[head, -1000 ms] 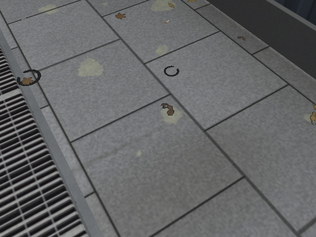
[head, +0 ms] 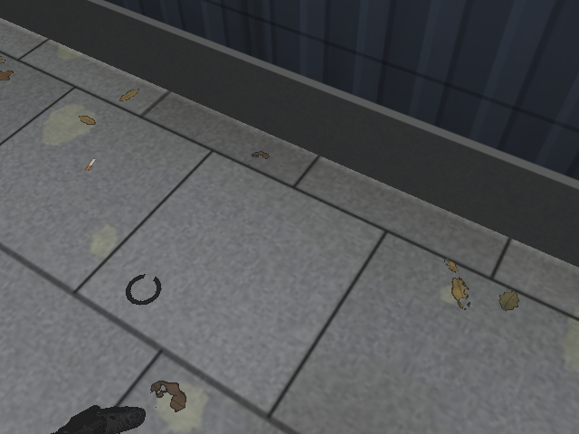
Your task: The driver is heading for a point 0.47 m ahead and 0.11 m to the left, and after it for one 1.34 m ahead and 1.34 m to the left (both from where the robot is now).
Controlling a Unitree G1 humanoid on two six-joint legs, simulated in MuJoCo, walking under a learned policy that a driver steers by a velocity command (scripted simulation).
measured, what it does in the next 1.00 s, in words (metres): steps on the spot: left foot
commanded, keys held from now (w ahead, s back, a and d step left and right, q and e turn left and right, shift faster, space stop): no key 1.00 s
